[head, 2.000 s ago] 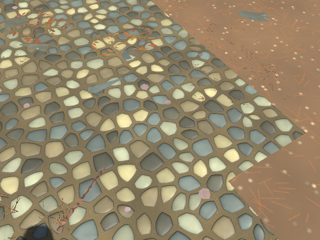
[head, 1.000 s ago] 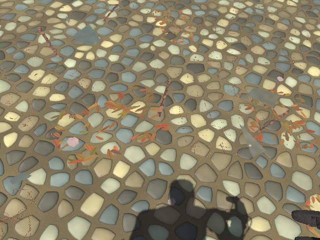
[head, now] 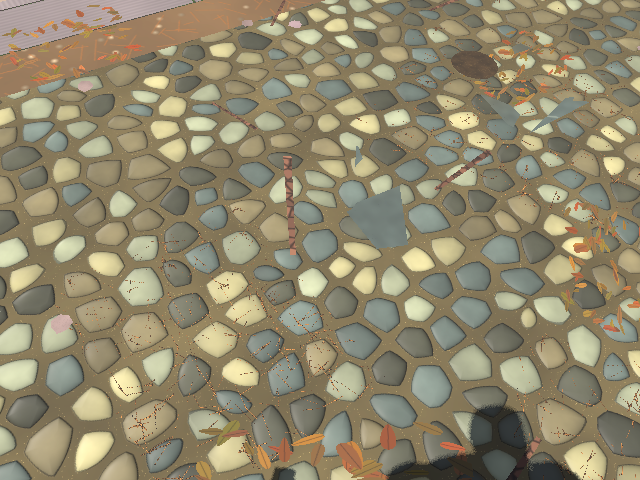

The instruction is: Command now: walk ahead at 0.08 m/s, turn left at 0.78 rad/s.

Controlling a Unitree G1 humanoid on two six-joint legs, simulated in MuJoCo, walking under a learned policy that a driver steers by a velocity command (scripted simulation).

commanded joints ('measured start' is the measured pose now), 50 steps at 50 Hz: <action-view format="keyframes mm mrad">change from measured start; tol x32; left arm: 1 -75 136 36 -55 -19 7 6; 50 205 194 84 -137 -31 68 16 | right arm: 1 79 -106 -50 -49 -3 -2 8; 50 -112 -69 -21 -134 -40 -89 -39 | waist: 1 -50 -84 -127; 4 -20 371 -98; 28 -7 -243 -186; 50 28 112 -151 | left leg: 1 200 -26 49 -139 21 51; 4 446 236 -604 -434 375 362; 9 434 125 -556 -545 -451 243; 21 371 16 -499 -458 -154 222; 26 323 -46 -343 -163 190 121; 31 -201 -133 -133 435 -353 -61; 43 286 -190 -119 -328 102 -69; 46 681 261 -505 -386 465 162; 50 445 188 -309 -415 263 190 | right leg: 1 30 -270 108 -51 23 -128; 5 -476 70 249 753 -480 54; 33 305 -178 663 -25 607 -265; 43 47 -15 700 29 341 -105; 46 -278 190 495 419 -547 5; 50 -370 22 336 788 -332 104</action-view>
